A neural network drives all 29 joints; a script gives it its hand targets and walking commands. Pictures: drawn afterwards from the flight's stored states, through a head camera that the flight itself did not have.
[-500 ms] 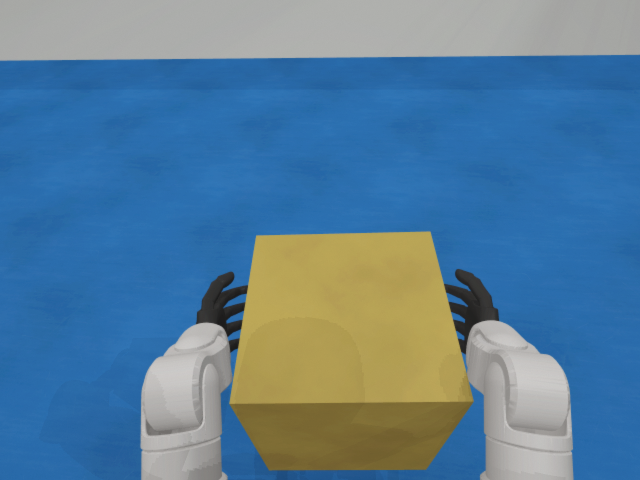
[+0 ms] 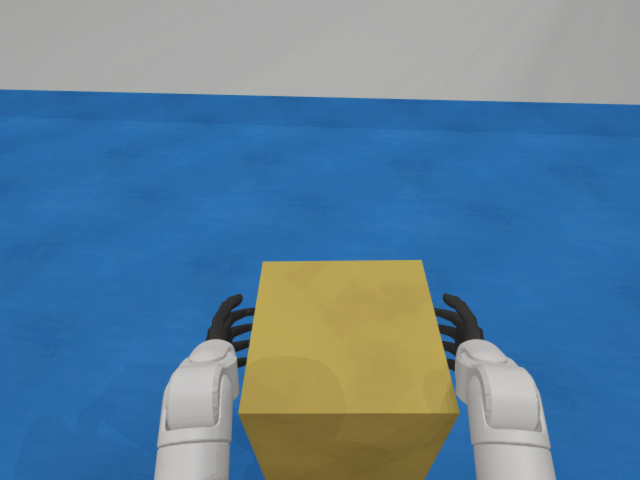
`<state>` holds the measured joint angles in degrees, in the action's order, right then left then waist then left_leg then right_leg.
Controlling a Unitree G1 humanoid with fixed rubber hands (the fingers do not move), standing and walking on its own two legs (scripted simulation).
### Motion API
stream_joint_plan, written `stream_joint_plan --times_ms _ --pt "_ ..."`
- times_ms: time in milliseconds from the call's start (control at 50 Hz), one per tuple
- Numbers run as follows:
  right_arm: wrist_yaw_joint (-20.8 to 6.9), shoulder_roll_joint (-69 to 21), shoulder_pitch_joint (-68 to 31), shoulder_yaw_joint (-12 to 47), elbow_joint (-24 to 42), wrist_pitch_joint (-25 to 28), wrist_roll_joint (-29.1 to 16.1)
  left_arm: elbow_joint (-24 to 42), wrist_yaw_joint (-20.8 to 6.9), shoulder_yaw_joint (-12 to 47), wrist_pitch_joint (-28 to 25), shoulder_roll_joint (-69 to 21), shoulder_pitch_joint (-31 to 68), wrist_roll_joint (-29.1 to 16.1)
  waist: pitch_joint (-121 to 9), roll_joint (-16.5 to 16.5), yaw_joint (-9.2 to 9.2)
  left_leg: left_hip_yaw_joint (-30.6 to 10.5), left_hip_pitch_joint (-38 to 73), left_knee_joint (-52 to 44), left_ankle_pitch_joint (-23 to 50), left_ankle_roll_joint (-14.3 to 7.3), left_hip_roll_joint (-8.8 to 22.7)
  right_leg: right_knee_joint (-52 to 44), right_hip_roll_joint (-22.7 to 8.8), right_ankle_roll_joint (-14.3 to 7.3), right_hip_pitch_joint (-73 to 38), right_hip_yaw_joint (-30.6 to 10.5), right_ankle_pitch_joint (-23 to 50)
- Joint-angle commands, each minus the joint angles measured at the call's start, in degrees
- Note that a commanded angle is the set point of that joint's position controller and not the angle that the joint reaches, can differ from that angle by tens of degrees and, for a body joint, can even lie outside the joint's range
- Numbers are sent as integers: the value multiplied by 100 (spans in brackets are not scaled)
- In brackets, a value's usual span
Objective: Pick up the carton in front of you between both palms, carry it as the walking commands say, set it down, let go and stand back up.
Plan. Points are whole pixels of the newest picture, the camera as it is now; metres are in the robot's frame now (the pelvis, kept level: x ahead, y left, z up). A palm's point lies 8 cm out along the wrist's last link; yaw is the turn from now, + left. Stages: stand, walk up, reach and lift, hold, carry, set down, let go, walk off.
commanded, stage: carry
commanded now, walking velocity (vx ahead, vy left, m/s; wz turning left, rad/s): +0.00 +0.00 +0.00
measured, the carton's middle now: (342, 377) +0.28 +0.00 -0.02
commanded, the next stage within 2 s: hold in 0.98 s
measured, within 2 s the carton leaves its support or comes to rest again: neither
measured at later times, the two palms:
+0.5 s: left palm (218, 359) +0.27 +0.15 +0.05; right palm (465, 359) +0.27 -0.15 +0.05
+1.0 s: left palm (216, 370) +0.25 +0.16 +0.05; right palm (467, 370) +0.25 -0.15 +0.05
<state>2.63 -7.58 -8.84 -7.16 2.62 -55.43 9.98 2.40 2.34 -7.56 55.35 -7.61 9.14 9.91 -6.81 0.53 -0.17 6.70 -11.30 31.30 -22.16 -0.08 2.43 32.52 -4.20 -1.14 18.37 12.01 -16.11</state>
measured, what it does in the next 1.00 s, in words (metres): stands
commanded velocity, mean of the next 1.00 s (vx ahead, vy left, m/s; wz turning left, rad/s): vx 0.00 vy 0.00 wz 0.00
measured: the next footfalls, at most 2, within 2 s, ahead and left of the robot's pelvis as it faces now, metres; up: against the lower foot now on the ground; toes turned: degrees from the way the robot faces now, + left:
none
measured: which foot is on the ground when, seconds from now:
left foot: down 0.00-1.00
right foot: down 0.00-1.00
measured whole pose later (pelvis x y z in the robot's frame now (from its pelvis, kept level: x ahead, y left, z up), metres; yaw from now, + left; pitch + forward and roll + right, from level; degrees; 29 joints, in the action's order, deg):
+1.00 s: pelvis -0.04 +0.00 +0.00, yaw +0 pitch +0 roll +0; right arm 0.5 -8.5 -14.1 -11.7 -10.7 -42.5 14.3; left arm -11.2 0.2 -12.0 41.9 -8.6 14.3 14.0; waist -4.3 0.6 -0.1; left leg 7.0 -12.0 29.5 -18.0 -1.1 1.8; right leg 28.2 -4.3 -1.6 17.9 11.9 -10.5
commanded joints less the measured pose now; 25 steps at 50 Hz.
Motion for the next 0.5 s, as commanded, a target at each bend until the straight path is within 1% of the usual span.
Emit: stream_joint_plan --times_ms 0,140,200,240,300,380,480 --pt "-1260 -4676 -2671 3345 121 499 -1425 90 -1263 3348 -483 -4670 2605 -1414 -1428 6 14 -462 135 -314 2981 -95 697 -174 -612 5 -1052 -617 2468" --pt "-1315 -4680 -3098 2450 -1058 1361 -792 -1081 -1317 2488 -1373 -4663 3046 -797 -1120 -5 2 -515 -95 -586 2044 -139 657 -474 -612 1 -933 -680 1750" --pt "-1358 -4838 -3332 2258 -1433 1704 -645 -1474 -1364 2298 -1726 -4823 3321 -666 -1120 -2 -5 -532 -119 -644 1824 -157 649 -536 -608 0 -953 -701 1596" --pt "-1387 -4965 -3450 2244 -1558 1846 -622 -1604 -1393 2285 -1870 -4959 3448 -647 -1167 -5 -6 -537 -113 -660 1755 -169 644 -557 -610 -2 -974 -705 1559" --pt "-1414 -5119 -3489 2369 -1534 1898 -683 -1588 -1421 2406 -1920 -5117 3482 -706 -1260 -15 -5 -541 -89 -653 1742 -183 641 -563 -621 -3 -999 -704 1567" --pt "-1409 -5204 -3310 2721 -1185 1683 -912 -1228 -1416 2732 -1694 -5185 3287 -909 -1350 -31 3 -539 -62 -606 1834 -181 646 -538 -637 2 -1007 -698 1662" --pt "-1393 -5042 -3141 2649 -1109 1489 -893 -1179 -1401 2654 -1494 -5032 3087 -879 -1287 -36 5 -550 -137 -602 1812 -183 651 -550 -643 7 -935 -698 1657"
